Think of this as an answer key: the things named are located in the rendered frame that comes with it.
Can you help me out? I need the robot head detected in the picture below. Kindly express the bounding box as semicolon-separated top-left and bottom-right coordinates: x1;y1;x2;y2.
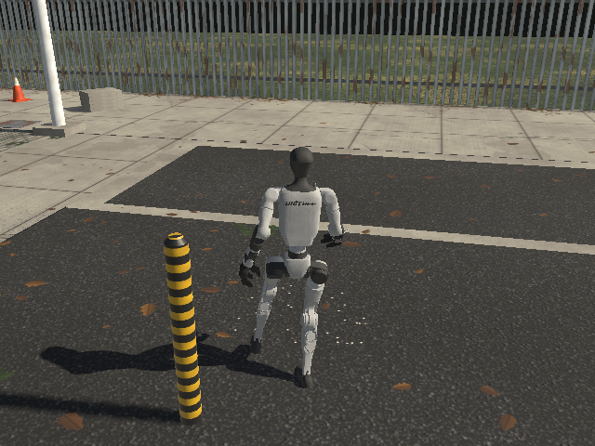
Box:
284;147;316;192

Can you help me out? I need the right robot forearm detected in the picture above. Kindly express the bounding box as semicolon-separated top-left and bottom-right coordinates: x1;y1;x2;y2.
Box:
332;223;344;243

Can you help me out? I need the right robot foot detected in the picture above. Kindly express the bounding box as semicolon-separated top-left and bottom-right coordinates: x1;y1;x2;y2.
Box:
297;363;313;388

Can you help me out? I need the robot left upper arm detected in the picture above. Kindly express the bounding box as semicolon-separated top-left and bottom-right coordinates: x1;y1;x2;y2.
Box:
256;187;282;240

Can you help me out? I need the robot right upper arm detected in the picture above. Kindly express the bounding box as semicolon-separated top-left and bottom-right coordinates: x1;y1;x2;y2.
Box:
319;188;343;237

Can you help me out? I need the left robot forearm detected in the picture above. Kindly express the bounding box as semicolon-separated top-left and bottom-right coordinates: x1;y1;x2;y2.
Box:
243;225;264;268

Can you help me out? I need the right robot hand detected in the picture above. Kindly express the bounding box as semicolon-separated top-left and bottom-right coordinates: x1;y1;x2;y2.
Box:
321;233;342;248

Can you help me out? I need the left robot hand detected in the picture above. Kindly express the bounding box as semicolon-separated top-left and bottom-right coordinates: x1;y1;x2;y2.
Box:
239;262;260;287

